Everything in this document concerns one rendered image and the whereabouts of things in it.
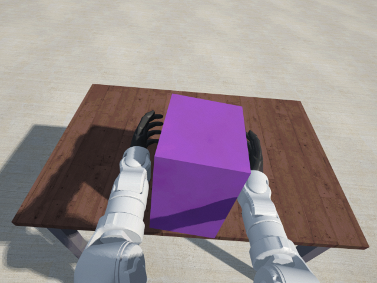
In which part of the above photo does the robot left upper arm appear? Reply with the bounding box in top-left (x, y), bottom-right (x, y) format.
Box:
top-left (74, 241), bottom-right (147, 283)

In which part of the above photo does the carton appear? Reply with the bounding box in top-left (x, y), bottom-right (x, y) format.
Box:
top-left (150, 94), bottom-right (251, 238)

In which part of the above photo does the robot left forearm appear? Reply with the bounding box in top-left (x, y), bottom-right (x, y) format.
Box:
top-left (74, 146), bottom-right (151, 278)

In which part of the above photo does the robot right forearm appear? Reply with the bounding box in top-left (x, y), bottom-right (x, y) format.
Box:
top-left (237, 170), bottom-right (313, 274)

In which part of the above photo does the robot right upper arm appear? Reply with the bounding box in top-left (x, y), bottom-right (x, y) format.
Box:
top-left (253, 264), bottom-right (320, 283)

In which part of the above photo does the robot right hand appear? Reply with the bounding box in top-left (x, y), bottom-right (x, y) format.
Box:
top-left (246, 130), bottom-right (263, 173)

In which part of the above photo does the table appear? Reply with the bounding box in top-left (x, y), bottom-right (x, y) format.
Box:
top-left (12, 84), bottom-right (369, 263)

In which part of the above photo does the robot left hand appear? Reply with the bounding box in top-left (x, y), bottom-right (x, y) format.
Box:
top-left (130, 110), bottom-right (163, 148)

